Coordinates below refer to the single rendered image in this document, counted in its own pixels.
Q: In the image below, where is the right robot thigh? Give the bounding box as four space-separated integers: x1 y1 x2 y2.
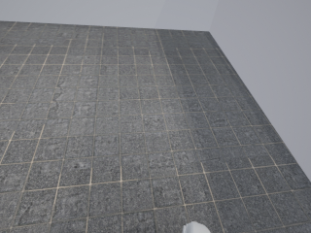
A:
182 222 211 233

